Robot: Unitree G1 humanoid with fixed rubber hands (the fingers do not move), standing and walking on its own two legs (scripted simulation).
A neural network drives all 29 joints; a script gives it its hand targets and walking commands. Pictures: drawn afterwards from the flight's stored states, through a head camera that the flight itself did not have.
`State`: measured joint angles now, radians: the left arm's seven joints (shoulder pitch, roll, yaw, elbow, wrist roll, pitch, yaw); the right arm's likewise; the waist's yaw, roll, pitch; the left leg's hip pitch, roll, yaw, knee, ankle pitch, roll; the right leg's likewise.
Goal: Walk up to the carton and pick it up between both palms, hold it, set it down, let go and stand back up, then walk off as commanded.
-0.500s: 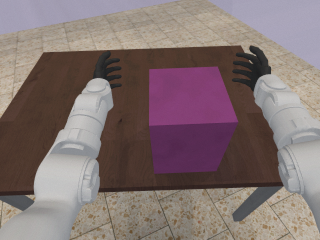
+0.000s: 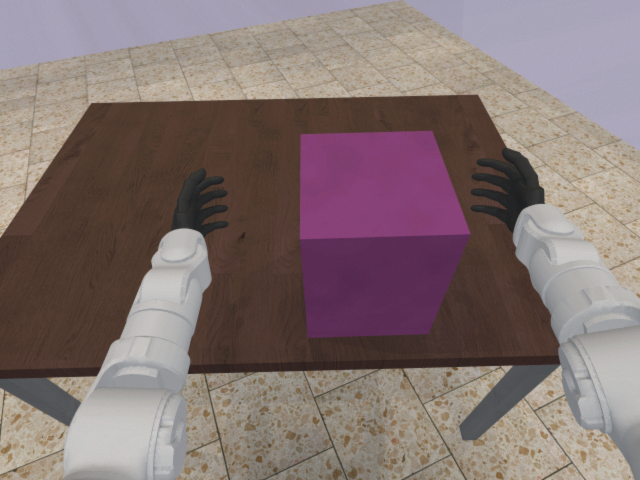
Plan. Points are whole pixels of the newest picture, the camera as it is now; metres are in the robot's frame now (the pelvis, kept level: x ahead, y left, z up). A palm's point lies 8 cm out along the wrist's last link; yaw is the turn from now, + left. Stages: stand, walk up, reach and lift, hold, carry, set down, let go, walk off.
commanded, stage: set down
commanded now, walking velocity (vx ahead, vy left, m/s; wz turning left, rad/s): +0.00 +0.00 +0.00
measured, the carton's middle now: (367, 238) +0.50 -0.01 +0.00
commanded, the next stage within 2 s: none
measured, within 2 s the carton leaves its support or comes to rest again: neither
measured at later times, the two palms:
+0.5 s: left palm (188, 299) +0.34 +0.23 +0.05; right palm (534, 274) +0.40 -0.21 +0.06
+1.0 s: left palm (183, 358) +0.28 +0.23 +0.00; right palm (544, 339) +0.34 -0.23 +0.01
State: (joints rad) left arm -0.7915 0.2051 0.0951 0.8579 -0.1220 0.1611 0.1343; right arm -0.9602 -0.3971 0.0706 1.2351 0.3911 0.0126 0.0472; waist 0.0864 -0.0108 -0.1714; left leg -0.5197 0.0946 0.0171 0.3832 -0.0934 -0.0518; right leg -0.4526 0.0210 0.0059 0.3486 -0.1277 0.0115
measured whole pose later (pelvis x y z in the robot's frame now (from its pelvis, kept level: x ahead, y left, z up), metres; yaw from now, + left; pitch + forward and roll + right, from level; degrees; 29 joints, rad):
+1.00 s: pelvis +0.01 +0.00 +0.00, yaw +1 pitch +10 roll -1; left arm -0.15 0.12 0.04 0.58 -0.12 -0.18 0.09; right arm -0.29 -0.38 0.07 0.94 0.39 -0.34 0.12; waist 0.09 -0.02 -0.14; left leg -0.42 0.08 0.02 0.36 -0.10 -0.05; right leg -0.36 0.01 0.00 0.33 -0.15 0.01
